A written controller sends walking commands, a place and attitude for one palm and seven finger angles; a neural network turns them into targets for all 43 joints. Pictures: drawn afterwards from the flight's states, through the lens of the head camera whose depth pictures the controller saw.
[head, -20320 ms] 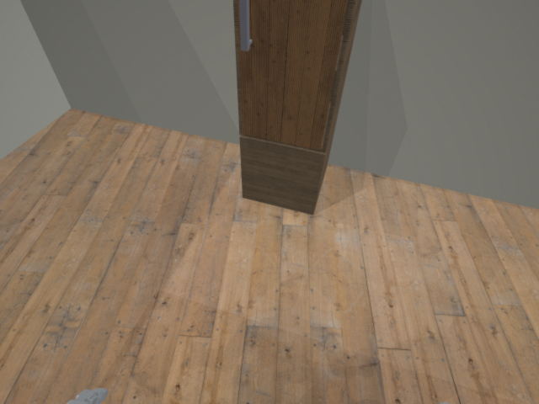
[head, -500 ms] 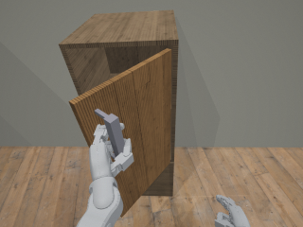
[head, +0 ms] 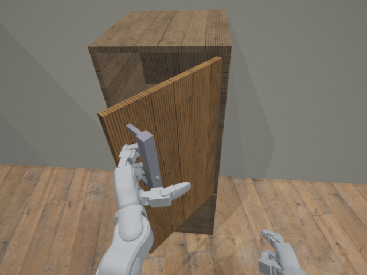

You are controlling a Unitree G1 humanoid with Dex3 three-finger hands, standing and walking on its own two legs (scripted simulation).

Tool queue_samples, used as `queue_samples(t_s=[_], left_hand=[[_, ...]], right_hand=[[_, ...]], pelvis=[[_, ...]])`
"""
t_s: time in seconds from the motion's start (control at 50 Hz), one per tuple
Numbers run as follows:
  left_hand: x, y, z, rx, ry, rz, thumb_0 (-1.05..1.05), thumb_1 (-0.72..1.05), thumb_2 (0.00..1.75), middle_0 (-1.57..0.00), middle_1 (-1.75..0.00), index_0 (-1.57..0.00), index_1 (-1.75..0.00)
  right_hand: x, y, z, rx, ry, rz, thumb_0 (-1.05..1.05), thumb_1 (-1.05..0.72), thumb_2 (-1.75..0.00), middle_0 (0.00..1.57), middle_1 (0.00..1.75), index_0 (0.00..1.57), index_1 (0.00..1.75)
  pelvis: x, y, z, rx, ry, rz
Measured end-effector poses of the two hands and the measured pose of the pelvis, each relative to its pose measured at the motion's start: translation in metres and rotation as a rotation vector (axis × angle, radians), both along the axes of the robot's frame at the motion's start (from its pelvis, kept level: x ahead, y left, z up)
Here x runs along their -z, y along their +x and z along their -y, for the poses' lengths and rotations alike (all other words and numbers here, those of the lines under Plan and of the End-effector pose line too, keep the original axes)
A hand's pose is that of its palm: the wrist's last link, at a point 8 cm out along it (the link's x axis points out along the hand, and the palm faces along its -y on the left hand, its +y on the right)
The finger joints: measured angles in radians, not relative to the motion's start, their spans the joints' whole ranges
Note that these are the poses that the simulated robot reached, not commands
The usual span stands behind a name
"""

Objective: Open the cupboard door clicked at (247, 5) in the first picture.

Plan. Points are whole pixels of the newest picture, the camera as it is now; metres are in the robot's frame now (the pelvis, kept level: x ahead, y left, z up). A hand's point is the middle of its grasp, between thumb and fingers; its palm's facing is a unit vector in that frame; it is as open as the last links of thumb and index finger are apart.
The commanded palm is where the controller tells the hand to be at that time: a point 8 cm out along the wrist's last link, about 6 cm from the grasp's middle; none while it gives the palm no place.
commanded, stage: open thumb and fingers to let go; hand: left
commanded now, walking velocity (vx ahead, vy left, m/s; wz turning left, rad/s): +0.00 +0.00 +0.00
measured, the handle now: (144, 162) +0.31 +0.11 +0.13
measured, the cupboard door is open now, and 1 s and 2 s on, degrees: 51 54 54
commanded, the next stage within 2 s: slide the hand sideways off the handle in 0.34 s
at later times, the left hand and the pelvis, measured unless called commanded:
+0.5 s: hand (154, 176) +0.27 +0.08 +0.13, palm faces +0.22 -0.98 -0.01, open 15.5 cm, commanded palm +0.22 +0.12 +0.13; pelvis -0.01 +0.04 +0.00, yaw -1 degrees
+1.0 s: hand (143, 204) +0.21 +0.09 +0.13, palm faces -0.10 -0.99 +0.00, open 16.3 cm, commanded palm +0.18 +0.15 +0.13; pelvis -0.02 +0.04 +0.00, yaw -3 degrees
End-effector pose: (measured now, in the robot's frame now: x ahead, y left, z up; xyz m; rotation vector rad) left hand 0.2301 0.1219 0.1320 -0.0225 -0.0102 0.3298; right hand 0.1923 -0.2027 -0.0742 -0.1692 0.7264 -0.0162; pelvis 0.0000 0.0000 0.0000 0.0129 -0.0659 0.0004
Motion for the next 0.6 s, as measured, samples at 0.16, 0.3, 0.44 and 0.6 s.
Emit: queue_samples(t_s=[0.16,0.3,0.44,0.6], left_hand=[[0.000,0.006,-0.006,0.014,-0.004,-0.002,0.00,-0.42,0.34,-0.30,-1.05,-0.32,-1.05],[-0.001,0.012,-0.010,0.023,0.002,-0.007,0.00,-0.48,0.31,-0.26,-0.76,-0.27,-0.76],[-0.001,0.012,-0.009,0.053,0.013,-0.009,-0.01,-0.49,0.31,-0.27,-0.54,-0.28,-0.52],[0.002,-0.002,-0.013,0.424,0.087,0.040,-0.01,-0.49,0.31,-0.23,-0.41,-0.16,-0.39]], right_hand=[[-0.001,-0.007,-0.012,0.008,-0.007,-0.015,0.01,-0.91,-0.90,0.20,0.30,0.20,0.30],[0.000,-0.015,-0.024,0.012,-0.002,-0.033,0.01,-0.91,-0.90,0.20,0.30,0.20,0.30],[0.002,-0.022,-0.035,0.008,0.017,-0.041,0.01,-0.91,-0.90,0.20,0.30,0.20,0.30],[-0.002,-0.036,-0.039,0.031,0.019,-0.023,0.01,-0.91,-0.90,0.20,0.30,0.20,0.30]], pelvis=[[-0.001,-0.004,-0.013,0.007,-0.010,0.004],[0.000,-0.008,-0.025,0.017,-0.019,-0.001],[0.002,-0.012,-0.034,0.026,-0.026,-0.005],[0.002,-0.018,-0.042,0.025,-0.021,-0.001]])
